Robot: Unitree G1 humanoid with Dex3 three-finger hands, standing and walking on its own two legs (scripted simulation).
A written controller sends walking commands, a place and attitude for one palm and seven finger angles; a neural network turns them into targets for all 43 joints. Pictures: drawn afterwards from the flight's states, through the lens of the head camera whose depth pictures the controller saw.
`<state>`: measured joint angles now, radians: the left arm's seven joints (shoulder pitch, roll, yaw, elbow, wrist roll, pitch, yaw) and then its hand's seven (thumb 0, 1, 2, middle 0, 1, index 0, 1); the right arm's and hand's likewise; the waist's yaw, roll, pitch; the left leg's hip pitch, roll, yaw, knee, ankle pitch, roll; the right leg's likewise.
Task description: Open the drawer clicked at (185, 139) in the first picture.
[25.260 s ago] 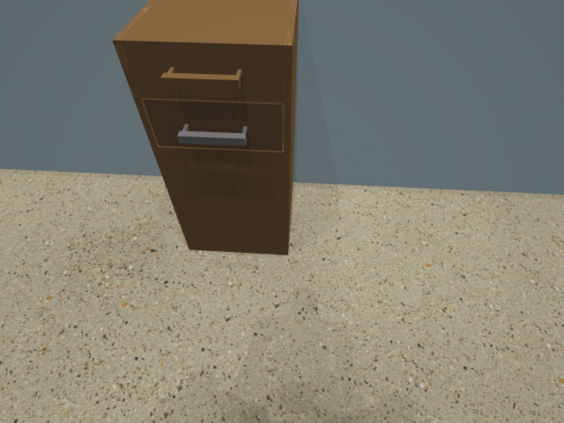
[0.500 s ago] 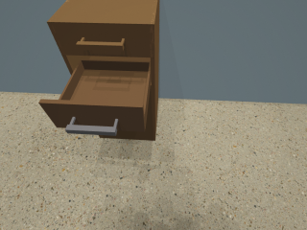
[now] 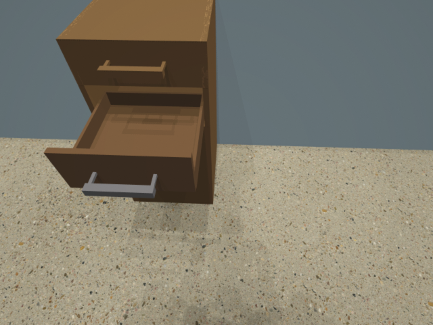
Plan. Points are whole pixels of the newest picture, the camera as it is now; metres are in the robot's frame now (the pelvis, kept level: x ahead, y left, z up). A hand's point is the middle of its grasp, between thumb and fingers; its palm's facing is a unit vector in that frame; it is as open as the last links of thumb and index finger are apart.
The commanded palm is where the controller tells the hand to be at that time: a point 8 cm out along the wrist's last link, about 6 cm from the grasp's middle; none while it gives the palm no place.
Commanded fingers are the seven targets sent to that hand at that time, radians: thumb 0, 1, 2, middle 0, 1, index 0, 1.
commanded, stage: look to check the result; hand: left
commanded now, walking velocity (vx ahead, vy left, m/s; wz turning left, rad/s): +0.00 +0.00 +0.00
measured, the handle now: (121, 183) +0.47 +0.29 -0.12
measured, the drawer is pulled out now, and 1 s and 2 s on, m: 0.30 0.30 0.30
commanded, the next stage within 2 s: stand and wait in 0.46 s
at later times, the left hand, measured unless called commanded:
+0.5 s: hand out of the picture +0.00 +0.16 -0.17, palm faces +0.03 -0.98 -0.18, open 7.4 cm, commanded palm none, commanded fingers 0.00 0.90 0.90 -0.20 -0.30 -0.20 -0.30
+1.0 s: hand out of the picture +0.01 +0.16 -0.17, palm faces +0.03 -0.98 -0.19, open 7.4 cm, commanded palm none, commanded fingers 0.00 0.90 0.90 -0.20 -0.30 -0.20 -0.30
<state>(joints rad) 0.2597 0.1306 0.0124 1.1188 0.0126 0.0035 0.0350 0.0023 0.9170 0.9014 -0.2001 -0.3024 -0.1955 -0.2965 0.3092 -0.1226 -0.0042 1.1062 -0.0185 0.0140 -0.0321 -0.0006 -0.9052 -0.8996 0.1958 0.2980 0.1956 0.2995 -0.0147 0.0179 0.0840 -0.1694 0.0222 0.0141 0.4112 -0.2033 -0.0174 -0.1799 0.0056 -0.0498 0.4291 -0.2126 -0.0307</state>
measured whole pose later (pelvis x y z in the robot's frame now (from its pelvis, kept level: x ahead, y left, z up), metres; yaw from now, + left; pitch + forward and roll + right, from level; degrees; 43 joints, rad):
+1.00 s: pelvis +0.02 +0.00 +0.00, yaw +0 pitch -1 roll +0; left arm 0.26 0.13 0.02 1.14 0.01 0.00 0.03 0.00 0.91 0.90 -0.20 -0.30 -0.20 -0.30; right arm 0.27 -0.12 -0.01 1.13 -0.02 0.01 -0.04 0.00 -0.90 -0.90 0.20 0.30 0.20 0.30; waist -0.01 0.01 0.09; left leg -0.15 0.03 0.02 0.39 -0.21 -0.02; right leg -0.16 0.01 -0.05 0.40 -0.22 -0.03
